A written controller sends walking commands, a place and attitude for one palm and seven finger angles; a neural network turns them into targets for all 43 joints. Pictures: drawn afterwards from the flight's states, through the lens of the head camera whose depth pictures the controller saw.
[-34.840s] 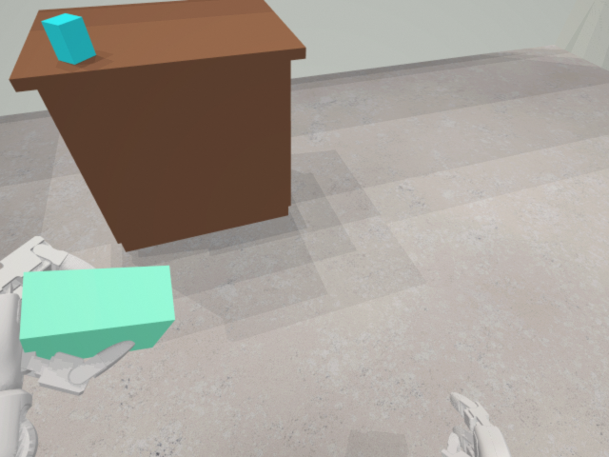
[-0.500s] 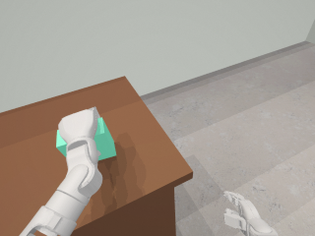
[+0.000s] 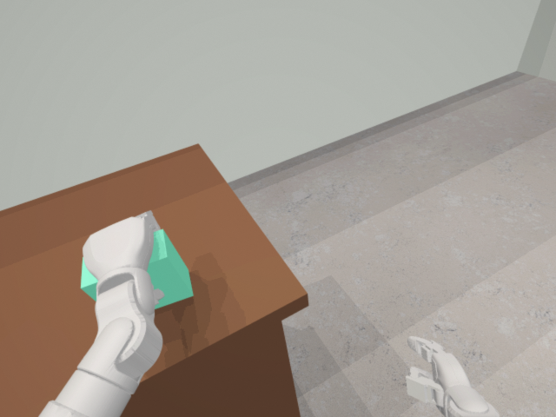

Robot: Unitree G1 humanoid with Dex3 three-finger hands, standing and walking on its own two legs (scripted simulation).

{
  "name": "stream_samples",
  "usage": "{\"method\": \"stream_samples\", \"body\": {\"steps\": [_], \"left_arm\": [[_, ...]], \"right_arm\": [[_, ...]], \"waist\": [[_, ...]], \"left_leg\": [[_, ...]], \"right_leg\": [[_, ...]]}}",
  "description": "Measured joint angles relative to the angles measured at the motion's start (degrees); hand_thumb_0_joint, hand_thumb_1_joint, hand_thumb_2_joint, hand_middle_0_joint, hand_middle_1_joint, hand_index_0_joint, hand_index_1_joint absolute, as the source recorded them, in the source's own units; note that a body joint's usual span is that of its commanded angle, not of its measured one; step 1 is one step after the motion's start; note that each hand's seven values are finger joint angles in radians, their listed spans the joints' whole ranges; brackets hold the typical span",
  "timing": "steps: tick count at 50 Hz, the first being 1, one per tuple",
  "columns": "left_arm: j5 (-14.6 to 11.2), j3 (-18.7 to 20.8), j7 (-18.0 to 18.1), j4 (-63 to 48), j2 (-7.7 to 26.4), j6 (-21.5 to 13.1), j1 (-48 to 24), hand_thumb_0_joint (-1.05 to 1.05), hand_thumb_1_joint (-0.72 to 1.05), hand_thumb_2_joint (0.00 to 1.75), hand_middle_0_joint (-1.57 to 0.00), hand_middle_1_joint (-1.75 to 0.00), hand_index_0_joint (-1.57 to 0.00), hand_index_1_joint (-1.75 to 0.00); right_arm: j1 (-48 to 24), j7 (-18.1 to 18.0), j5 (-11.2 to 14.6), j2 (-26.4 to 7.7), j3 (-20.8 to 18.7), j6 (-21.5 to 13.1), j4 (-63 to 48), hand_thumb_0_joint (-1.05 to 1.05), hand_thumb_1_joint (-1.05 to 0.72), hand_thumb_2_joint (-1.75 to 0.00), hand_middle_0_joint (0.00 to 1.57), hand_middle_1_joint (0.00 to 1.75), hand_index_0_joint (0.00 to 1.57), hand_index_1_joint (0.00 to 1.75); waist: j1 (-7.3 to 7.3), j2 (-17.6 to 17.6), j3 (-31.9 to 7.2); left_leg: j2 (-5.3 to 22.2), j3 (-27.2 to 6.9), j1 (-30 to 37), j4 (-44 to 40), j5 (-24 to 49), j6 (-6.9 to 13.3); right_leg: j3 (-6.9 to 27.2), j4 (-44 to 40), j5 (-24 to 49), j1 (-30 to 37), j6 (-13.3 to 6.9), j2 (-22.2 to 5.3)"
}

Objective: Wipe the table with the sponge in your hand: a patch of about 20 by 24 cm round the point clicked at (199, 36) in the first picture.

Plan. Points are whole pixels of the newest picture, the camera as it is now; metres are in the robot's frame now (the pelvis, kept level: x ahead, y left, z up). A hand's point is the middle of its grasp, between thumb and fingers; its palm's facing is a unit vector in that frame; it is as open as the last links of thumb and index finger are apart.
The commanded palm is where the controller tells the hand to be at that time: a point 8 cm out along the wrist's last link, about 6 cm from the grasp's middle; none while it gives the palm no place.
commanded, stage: slide back across to the middle lane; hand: left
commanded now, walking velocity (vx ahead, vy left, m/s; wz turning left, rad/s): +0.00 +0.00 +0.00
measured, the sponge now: (146, 283) +0.29 +0.25 +0.07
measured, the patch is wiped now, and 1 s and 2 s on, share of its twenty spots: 1.00 1.00 1.00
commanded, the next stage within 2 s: wipe forward along the middle lane in 0.72 s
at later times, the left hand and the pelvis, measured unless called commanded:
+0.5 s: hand (129, 276) +0.27 +0.24 +0.12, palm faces +0.16 -0.18 -0.97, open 9.8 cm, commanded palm +0.22 +0.26 +0.17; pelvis +0.00 -0.01 +0.00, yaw -2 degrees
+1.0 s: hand (72, 303) +0.22 +0.31 +0.12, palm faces +0.05 -0.08 -1.00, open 9.8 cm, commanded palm +0.20 +0.30 +0.17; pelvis -0.01 +0.00 +0.00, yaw +0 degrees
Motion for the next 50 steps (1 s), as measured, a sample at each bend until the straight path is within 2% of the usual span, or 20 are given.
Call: {"method": "stream_samples", "body": {"steps": [8, 23, 36, 43, 50], "left_arm": [[-0.74, 1.53, -0.21, -4.81, 0.88, -1.43, 4.99, 0.02, -0.46, 1.09, -0.64, -1.46, -0.71, -1.42], [-5.14, 6.64, -2.80, -11.69, 3.91, -3.75, 9.60, 0.00, -0.48, 1.09, -0.68, -1.43, -0.74, -1.38], [-7.23, 12.47, -5.13, -14.05, 8.61, -4.80, 14.87, -0.02, -0.50, 1.09, -0.71, -1.39, -0.77, -1.35], [-6.09, 13.58, -6.34, -13.60, 10.10, -6.22, 16.68, -0.02, -0.50, 1.09, -0.71, -1.39, -0.78, -1.35], [-3.04, 10.56, -7.84, -7.28, 9.28, -8.14, 10.39, -0.03, -0.51, 1.09, -0.72, -1.38, -0.78, -1.34]], "right_arm": [[-0.54, -0.12, -0.26, 0.05, -0.18, -0.79, -0.15, 0.01, -0.91, -0.90, 0.20, 0.30, 0.20, 0.30], [-1.29, -2.68, -1.34, 0.44, 0.05, -1.18, -0.76, 0.01, -0.90, -0.90, 0.20, 0.30, 0.20, 0.30], [-0.04, -3.70, -1.68, 0.17, -0.04, -1.61, -0.89, 0.01, -0.90, -0.90, 0.20, 0.30, 0.20, 0.30], [0.63, -4.28, -1.75, -0.58, -0.49, -2.88, -0.58, 0.01, -0.90, -0.90, 0.20, 0.30, 0.20, 0.30], [0.60, -5.64, -1.79, -0.42, -0.40, -4.38, 0.54, 0.01, -0.90, -0.90, 0.20, 0.30, 0.20, 0.30]], "waist": [[0.24, -0.07, -0.01], [0.84, -0.85, 1.67], [1.09, -0.82, 2.21], [1.54, -0.49, 2.69], [2.13, -0.21, 3.24]], "left_leg": [[0.66, 0.43, 1.00, -0.25, -0.33, -0.40], [1.23, 1.16, 2.43, -1.24, -0.13, -0.71], [1.37, 1.42, 2.40, -0.70, -0.30, -0.46], [0.88, 0.60, 1.69, -0.21, 0.02, -0.24], [-0.12, -0.59, 0.82, -0.89, 1.48, 0.20]], "right_leg": [[0.48, 0.00, -0.18, 0.67, -0.60, 0.67], [1.31, -0.51, 0.11, 1.59, -1.08, 1.23], [1.80, -0.45, 0.34, 1.65, -0.86, 1.42], [1.01, -0.62, 0.68, 1.53, -0.37, 0.95], [-0.21, -1.36, 1.58, 1.14, 0.22, -0.02]]}}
